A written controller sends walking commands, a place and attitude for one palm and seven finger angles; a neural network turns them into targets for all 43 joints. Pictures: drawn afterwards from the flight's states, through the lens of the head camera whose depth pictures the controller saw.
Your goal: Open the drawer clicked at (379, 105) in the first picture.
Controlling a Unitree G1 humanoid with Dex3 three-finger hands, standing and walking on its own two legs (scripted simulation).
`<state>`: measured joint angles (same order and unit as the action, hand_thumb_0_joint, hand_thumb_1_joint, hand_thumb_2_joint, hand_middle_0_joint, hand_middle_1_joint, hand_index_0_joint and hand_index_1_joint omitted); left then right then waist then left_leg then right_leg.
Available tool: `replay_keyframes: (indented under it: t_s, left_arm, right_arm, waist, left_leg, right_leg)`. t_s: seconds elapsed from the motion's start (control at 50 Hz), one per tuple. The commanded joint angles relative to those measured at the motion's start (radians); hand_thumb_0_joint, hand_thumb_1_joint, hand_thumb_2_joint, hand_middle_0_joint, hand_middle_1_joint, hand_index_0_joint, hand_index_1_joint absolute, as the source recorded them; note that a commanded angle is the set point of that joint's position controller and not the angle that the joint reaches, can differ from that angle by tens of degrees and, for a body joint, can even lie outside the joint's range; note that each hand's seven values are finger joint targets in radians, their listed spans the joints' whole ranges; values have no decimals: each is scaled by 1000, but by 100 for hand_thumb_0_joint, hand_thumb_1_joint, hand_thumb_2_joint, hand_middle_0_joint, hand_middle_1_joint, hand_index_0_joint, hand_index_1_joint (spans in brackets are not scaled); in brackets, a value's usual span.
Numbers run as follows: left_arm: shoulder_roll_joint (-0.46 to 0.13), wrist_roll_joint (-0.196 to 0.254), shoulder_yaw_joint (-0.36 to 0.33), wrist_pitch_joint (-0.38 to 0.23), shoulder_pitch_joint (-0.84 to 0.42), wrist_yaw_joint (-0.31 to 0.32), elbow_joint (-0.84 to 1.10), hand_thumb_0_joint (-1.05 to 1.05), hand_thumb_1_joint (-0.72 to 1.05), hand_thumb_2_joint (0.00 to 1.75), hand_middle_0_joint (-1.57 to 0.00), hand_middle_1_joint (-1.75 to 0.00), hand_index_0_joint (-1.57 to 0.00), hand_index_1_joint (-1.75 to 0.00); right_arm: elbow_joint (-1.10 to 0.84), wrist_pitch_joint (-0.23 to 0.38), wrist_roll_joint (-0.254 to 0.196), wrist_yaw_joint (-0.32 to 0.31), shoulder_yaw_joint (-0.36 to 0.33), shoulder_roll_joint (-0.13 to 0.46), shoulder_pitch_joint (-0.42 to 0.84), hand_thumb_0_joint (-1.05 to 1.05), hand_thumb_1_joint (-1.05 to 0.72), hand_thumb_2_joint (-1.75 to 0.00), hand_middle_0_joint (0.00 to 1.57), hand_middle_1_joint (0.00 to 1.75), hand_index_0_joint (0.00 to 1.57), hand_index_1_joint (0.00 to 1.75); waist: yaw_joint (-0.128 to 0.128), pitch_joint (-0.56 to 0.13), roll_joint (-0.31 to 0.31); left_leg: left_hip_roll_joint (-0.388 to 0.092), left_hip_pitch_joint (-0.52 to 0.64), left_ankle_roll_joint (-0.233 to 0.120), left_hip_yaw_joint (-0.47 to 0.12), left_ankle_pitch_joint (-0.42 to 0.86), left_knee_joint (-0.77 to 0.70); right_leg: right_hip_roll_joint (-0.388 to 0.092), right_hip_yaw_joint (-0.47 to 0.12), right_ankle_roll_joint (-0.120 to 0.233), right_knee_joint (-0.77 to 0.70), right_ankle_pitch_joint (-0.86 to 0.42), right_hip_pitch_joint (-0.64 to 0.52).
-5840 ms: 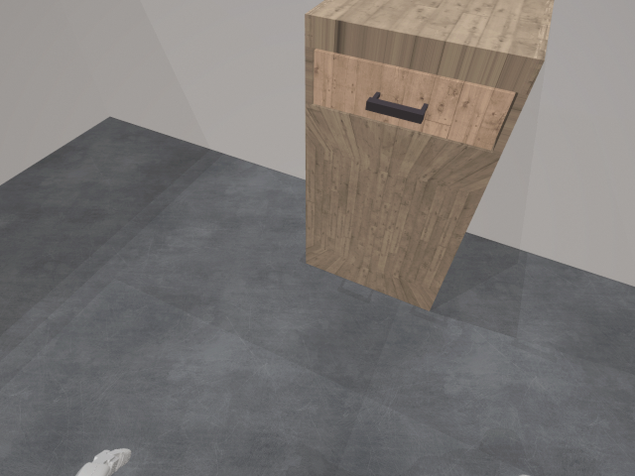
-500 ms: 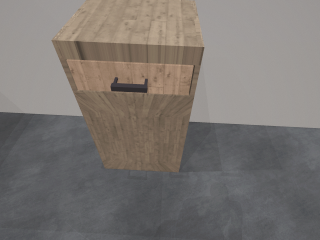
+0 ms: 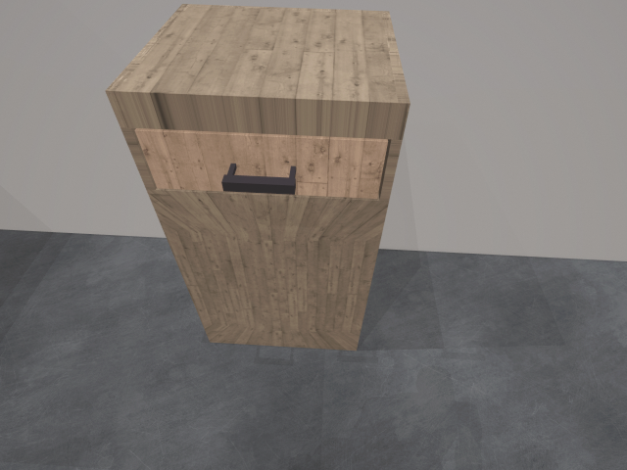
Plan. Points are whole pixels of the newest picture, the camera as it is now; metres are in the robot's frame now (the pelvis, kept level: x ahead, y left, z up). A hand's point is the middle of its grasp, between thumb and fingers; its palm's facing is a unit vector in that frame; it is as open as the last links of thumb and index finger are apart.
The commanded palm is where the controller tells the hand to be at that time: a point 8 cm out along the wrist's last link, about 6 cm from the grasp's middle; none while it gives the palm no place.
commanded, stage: look again from close up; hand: left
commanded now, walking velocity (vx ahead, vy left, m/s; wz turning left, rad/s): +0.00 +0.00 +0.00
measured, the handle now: (261, 177) +0.61 +0.14 +0.01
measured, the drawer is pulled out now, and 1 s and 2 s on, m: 0.00 0.00 0.00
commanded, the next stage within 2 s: shuffle to correct the standing spot in 0.10 s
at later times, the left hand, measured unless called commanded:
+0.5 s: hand out of the picture +0.01 +0.15 -0.18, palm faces +0.00 -0.98 -0.18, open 7.4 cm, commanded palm none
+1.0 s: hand out of the picture +0.09 +0.13 -0.18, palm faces +0.03 -0.98 -0.20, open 7.4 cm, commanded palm none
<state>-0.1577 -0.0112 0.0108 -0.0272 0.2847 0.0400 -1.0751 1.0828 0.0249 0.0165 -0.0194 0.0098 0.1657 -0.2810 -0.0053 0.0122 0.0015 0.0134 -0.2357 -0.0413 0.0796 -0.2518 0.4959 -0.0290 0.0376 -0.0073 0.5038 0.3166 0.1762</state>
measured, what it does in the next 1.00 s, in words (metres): steps on the spot: left foot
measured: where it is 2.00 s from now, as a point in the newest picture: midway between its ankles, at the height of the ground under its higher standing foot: outside the picture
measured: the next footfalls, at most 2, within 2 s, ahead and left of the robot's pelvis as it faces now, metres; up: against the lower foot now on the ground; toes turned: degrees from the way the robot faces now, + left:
left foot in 0.78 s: +0.18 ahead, +0.06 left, +0.00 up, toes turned +3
right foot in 1.12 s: +0.10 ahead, -0.18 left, +0.00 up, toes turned -5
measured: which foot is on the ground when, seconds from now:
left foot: down 0.00-0.54, up 0.56-0.76, down 0.78-1.00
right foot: down 0.00-0.80, up 0.82-1.00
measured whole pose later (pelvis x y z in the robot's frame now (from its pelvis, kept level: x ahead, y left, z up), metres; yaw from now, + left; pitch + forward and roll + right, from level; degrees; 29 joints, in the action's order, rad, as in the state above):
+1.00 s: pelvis +0.08 -0.04 +0.00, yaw -2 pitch +0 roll +0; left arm -0.14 -0.02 -0.02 0.02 0.28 0.05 -1.03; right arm 0.99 0.02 0.01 -0.04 -0.01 0.13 -0.11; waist 0.03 0.07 -0.01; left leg -0.02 -0.32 -0.04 0.11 -0.18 0.51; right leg -0.04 0.03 -0.02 0.86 0.50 0.35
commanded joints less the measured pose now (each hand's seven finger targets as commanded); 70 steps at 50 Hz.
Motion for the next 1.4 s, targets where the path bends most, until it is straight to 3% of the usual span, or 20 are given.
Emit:
replay_keyframes:
  t_s: [0.0,0.18,0.3,0.4,0.46,0.52,0.56,0.6,0.72,0.76,0.78,0.86,1.0,1.06,1.1,1.14,1.26,1.3,1.34,1.38]
  left_arm:
    - [-99,-2,-19,-6,77,4,26,0,90,90,-20,-30,-20,-30]
    - [-109,-4,-21,1,65,2,19,0,90,90,-20,-30,-20,-30]
    - [-84,-19,-27,18,78,-18,18,0,90,90,-20,-30,-20,-30]
    - [-70,-24,-37,15,96,-33,32,0,90,90,-20,-30,-20,-30]
    - [-74,-20,-45,6,157,-35,15,0,90,90,-20,-30,-20,-30]
    - [-146,-18,-69,-7,266,-21,-22,0,90,90,-20,-30,-20,-30]
    - [-132,-24,-67,-19,338,-8,-42,0,90,90,-20,-30,-20,-30]
    - [-114,-28,-62,-24,313,1,-38,0,90,90,-20,-30,-20,-30]
    - [-98,-6,-42,-20,169,11,-6,0,90,90,-20,-30,-20,-30]
    - [-87,10,-42,-17,197,16,3,0,90,90,-20,-30,-20,-30]
    - [-53,19,-36,-11,224,21,15,0,90,90,-20,-30,-20,-30]
    - [-43,-8,-43,36,168,23,24,0,90,90,-20,-30,-20,-30]
    - [-10,-16,-51,53,146,2,76,0,90,90,-20,-30,-20,-30]
    - [-37,-19,-58,37,169,0,82,0,90,90,-20,-30,-20,-30]
    - [-166,-29,-69,25,86,1,131,0,90,90,-20,-30,-20,-30]
    - [-184,-27,-72,26,-9,1,178,0,90,90,-20,-30,-20,-30]
    - [-150,-20,-68,15,6,-2,154,0,90,90,-20,-30,-20,-30]
    - [-146,-8,-64,15,26,-4,130,0,90,90,-20,-30,-20,-30]
    - [-100,3,-53,17,51,-10,118,0,90,90,-20,-30,-20,-30]
    - [-75,3,-44,10,59,-10,94,0,90,90,-20,-30,-20,-30]
  right_arm:
    - [-27,15,-2,-7,-10,95,-43,0,-90,-90,20,30,20,30]
    - [-7,14,-3,-9,-9,101,-20,0,-90,-90,20,30,20,30]
    - [-4,-1,6,-7,-32,136,-39,0,-90,-90,20,30,20,30]
    - [-21,1,8,-15,-53,152,-62,0,-90,-90,20,30,20,30]
    - [-35,8,7,-15,-53,129,-39,0,-90,-90,20,30,20,30]
    - [-73,19,5,-7,-36,47,25,0,-90,-90,20,30,20,30]
    - [-109,22,7,-3,-39,48,123,0,-90,-90,20,30,20,30]
    - [-114,24,3,5,-42,39,141,0,-90,-90,20,30,20,30]
    - [-41,14,-11,-9,-14,-5,-24,0,-90,-90,20,30,20,30]
    - [-26,26,-8,-26,-40,119,-141,0,-90,-90,20,30,20,30]
    - [-32,23,-18,-30,-45,156,-160,0,-90,-90,20,30,20,30]
    - [-82,2,-13,-40,-31,99,45,0,-90,-90,20,30,20,30]
    - [-141,-26,9,-11,-78,139,90,0,-90,-90,20,30,20,30]
    - [-154,-37,7,1,-78,119,115,0,-90,-90,20,30,20,30]
    - [-186,-56,-4,12,-64,27,103,0,-90,-90,20,30,20,30]
    - [-184,-66,4,18,-69,48,113,0,-90,-90,20,30,20,30]
    - [-115,-40,-2,13,-48,23,20,0,-90,-90,20,30,20,30]
    - [-87,-26,-2,4,-37,16,-27,0,-90,-90,20,30,20,30]
    - [-65,-6,-1,-5,-37,61,-51,0,-90,-90,20,30,20,30]
    - [-64,-3,7,-12,-31,89,-19,0,-90,-90,20,30,20,30]
  waist:
    - [5,15,-7]
    - [8,10,11]
    - [-4,88,59]
    - [-2,93,98]
    - [23,48,26]
    - [59,44,-255]
    - [97,72,-185]
    - [76,74,-95]
    - [-44,-23,-80]
    - [-68,-168,72]
    - [-49,-204,211]
    - [15,41,173]
    - [27,-74,123]
    - [56,-55,56]
    - [19,33,-272]
    - [15,47,-208]
    - [12,6,-131]
    - [5,-34,-78]
    - [23,-43,63]
    - [43,-56,66]
  left_leg:
    - [-117,30,-8,-113,209,-95]
    - [-123,55,-7,-109,239,-102]
    - [-193,14,-50,-200,-175,-200]
    - [-259,27,-105,-269,-150,-188]
    - [-200,-43,-72,-161,-57,-66]
    - [-30,-326,5,55,-196,287]
    - [-45,-484,2,-4,-342,542]
    - [-69,-512,0,-19,-329,548]
    - [-3,37,26,28,154,32]
    - [-221,337,-88,-188,831,49]
    - [-407,337,-216,-342,1200,-14]
    - [-368,-18,-212,-236,877,-139]
    - [-281,-71,-152,-169,303,-163]
    - [-204,-177,-71,-134,-3,-85]
    - [-29,-222,36,-18,-200,147]
    - [-40,-160,33,-66,-221,335]
    - [-35,-106,49,-21,-134,163]
    - [-29,11,48,-28,-12,-53]
    - [-136,70,7,-153,178,-138]
    - [-186,19,-12,-155,278,-102]
  right_leg:
    - [-74,-72,42,-85,-213,13]
    - [-76,-67,37,-95,-225,1]
    - [-18,5,46,-10,66,111]
    - [0,18,54,54,74,178]
    - [-27,-40,74,-22,7,56]
    - [-218,-329,180,-175,-261,-181]
    - [-294,-383,279,-168,-635,-265]
    - [-257,-288,272,-129,-717,-283]
    - [-102,-76,118,7,-871,-38]
    - [-25,-40,25,207,-497,117]
    - [25,-15,-4,362,157,162]
    - [-40,-68,-5,463,262,155]
    - [-9,31,-7,294,90,84]
    - [-13,21,-4,44,-43,-26]
    - [-266,-318,94,-250,140,154]
    - [-305,-335,171,-326,187,281]
    - [-184,-147,156,-172,-214,83]
    - [-158,-135,128,-105,-264,53]
    - [-77,-85,64,-54,-202,72]
    - [-59,-69,42,-84,-207,11]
